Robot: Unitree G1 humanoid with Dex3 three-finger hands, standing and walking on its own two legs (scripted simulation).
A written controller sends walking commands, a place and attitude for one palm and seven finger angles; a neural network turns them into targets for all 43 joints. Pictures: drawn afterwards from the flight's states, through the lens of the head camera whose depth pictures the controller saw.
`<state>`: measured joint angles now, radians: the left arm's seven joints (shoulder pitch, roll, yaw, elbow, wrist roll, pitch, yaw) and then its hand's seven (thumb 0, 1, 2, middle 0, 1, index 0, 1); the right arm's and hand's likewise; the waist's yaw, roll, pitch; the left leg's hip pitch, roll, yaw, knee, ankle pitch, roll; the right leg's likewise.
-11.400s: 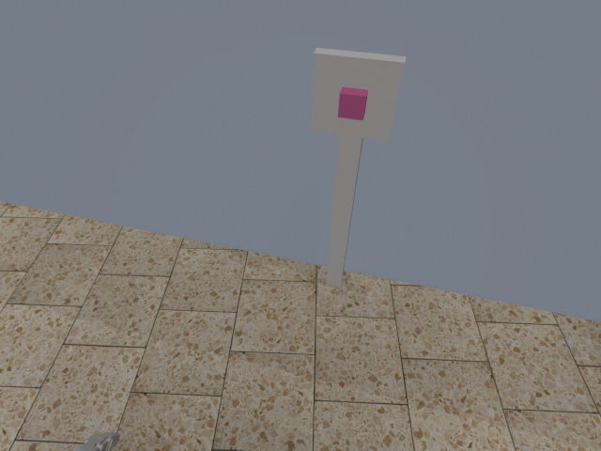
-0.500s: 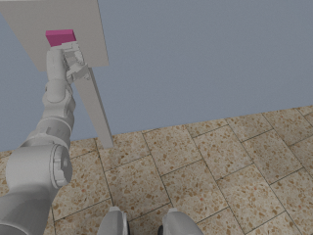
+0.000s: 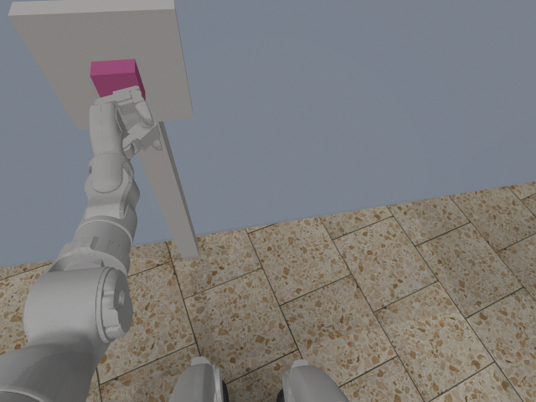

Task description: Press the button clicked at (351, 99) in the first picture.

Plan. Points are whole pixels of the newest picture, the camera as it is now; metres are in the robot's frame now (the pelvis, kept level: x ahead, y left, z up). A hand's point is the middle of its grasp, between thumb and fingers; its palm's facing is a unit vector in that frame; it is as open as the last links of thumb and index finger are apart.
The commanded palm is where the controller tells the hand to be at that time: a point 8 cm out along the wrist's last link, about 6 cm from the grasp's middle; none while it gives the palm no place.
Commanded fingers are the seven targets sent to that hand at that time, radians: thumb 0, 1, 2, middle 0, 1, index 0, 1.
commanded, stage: pull the fist back off the button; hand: left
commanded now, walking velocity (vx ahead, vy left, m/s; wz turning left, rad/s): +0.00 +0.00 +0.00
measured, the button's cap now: (119, 82) +0.56 +0.18 +0.12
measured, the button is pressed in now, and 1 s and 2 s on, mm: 1 0 0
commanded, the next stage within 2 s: draw the hand back to the body in 0.66 s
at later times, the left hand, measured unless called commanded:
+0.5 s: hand (156, 162) +0.44 +0.13 +0.09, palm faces +0.10 -0.99 +0.00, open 3.1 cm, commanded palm +0.40 +0.17 +0.09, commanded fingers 0.00 0.90 0.90 -1.30 -1.50 -1.30 -1.50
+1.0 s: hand (138, 179) +0.39 +0.14 +0.12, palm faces +0.10 -0.99 -0.01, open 3.1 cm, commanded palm +0.35 +0.19 +0.13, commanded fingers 0.00 0.90 0.90 -1.30 -1.50 -1.30 -1.50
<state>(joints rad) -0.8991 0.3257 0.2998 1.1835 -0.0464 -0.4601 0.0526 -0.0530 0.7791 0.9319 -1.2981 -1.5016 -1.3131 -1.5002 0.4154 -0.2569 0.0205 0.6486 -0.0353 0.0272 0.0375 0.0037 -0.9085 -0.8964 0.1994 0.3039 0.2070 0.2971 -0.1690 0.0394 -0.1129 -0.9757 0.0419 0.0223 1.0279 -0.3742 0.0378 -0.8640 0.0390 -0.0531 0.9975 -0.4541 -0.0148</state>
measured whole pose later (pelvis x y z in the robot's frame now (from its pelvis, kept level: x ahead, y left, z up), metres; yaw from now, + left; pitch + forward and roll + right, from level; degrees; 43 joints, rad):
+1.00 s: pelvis +0.03 -0.03 +0.03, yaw +1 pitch +9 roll +0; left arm -0.23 0.19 0.14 0.46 -0.19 -0.31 -0.03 0.01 0.90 0.90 -1.30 -1.50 -1.30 -1.50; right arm 0.30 -0.25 0.01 0.58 0.03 0.03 -0.01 0.01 -0.91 -0.90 0.20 0.30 0.21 0.30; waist -0.03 0.04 -0.11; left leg -0.64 0.03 0.03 0.84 -0.37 0.00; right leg -0.55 0.04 -0.04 0.84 -0.46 -0.04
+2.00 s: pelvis +0.06 +0.00 +0.08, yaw +1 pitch -4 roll +0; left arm 0.56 0.34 0.28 -0.48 -0.08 -0.07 0.10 0.01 0.90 0.90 -1.30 -1.50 -1.30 -1.50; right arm 0.20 -0.23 0.03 0.60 0.00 -0.04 -0.07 0.01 -0.91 -0.90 0.20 0.30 0.21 0.30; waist 0.07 0.07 0.00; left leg -0.13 -0.01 0.05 0.43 -0.23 0.03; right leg -0.02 0.01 -0.02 0.38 -0.28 -0.01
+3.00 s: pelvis -0.02 +0.02 +0.06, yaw +1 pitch +1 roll -2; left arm 0.64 0.39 0.36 -0.60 -0.04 -0.21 0.13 0.01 0.89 0.90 -1.30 -1.50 -1.30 -1.50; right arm 0.19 -0.22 0.00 0.52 0.01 -0.01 -0.07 0.01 -0.91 -0.90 0.20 0.30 0.21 0.30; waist 0.00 0.03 0.03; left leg -0.40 0.00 0.06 0.55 -0.16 0.07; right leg -0.30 0.01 -0.01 0.51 -0.22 0.02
